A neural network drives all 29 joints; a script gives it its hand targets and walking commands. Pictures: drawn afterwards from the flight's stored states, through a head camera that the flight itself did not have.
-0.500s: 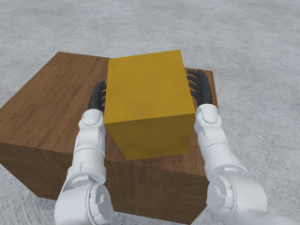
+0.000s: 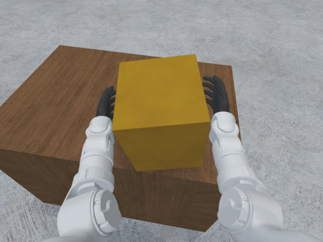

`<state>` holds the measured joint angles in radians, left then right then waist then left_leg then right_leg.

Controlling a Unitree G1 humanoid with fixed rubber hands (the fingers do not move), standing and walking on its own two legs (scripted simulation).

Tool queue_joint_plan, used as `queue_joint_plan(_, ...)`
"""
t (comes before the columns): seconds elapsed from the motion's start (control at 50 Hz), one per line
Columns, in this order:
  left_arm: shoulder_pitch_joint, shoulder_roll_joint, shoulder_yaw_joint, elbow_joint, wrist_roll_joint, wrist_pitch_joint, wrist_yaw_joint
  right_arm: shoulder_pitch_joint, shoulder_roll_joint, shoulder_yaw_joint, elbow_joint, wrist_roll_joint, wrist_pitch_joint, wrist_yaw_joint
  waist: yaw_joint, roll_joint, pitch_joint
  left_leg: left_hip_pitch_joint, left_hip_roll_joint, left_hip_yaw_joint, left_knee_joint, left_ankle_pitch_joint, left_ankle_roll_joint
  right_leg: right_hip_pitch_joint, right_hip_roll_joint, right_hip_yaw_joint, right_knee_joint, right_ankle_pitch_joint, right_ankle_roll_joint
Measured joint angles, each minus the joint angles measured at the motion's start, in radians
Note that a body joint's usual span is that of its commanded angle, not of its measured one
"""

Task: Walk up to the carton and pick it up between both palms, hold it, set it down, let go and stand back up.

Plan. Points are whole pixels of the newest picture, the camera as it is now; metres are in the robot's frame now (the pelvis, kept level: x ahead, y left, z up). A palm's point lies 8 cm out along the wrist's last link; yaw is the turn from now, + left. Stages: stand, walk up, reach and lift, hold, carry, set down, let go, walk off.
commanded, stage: set down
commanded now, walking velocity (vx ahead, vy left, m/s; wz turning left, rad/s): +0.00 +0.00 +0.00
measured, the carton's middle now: (163, 118) +0.44 +0.01 +0.05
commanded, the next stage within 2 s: none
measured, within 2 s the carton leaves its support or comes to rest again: rests again in 1.46 s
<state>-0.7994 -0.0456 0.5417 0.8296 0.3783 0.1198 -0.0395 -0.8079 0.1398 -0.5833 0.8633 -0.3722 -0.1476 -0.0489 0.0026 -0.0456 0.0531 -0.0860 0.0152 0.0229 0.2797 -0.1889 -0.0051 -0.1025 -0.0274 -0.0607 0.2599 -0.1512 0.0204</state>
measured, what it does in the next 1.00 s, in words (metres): stands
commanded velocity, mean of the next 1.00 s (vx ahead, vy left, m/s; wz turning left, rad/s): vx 0.00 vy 0.00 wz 0.00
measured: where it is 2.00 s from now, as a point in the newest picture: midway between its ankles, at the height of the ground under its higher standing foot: outside the picture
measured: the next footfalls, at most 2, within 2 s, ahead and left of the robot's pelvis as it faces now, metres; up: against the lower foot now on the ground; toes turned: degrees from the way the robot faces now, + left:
none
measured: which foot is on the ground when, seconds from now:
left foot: down 0.00-1.00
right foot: down 0.00-1.00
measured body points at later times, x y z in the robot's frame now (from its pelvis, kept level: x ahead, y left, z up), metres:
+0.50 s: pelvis +0.01 +0.00 +0.00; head +0.07 +0.02 +0.44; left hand +0.44 +0.17 +0.06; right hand +0.44 -0.13 +0.08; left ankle -0.03 +0.12 -0.75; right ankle -0.01 -0.13 -0.75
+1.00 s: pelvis +0.01 +0.00 +0.00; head +0.06 +0.02 +0.45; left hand +0.43 +0.17 +0.05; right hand +0.43 -0.12 +0.07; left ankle -0.03 +0.12 -0.75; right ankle -0.01 -0.13 -0.75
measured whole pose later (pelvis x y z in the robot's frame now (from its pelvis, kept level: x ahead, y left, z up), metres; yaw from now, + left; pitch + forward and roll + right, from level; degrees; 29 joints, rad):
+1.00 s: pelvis +0.01 +0.00 +0.00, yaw +0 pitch +6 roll +0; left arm -0.83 -0.01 0.57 0.99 0.40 -0.07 -0.03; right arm -0.78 0.19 -0.70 0.89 -0.52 -0.22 -0.07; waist 0.02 -0.04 0.00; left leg -0.22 0.02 0.03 0.29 -0.19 -0.01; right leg -0.23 -0.03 -0.06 0.26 -0.14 0.02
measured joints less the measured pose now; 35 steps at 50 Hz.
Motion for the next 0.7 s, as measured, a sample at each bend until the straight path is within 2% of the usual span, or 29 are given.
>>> queue_joint_plan(0.36, -0.012, 0.004, 0.001, 0.040, 0.006, -0.070, 0.010, 0.019, 0.017, -0.054, 0.013, -0.061, -0.027, -0.006, 0.019, 0.005, -0.030, -0.078, 0.003, 0.011, 0.032, -0.024, 0.001, -0.072, 0.002, 0.010, 0.008, -0.008, 0.003)
queue_joint_plan(0.7, -0.019, 0.026, -0.004, 0.134, -0.003, -0.167, 0.021, 0.038, 0.025, -0.063, 0.020, -0.100, -0.070, -0.026, 0.013, 0.012, -0.050, -0.132, 0.005, -0.004, 0.029, -0.014, -0.003, -0.120, 0.003, -0.008, 0.007, -0.004, -0.001)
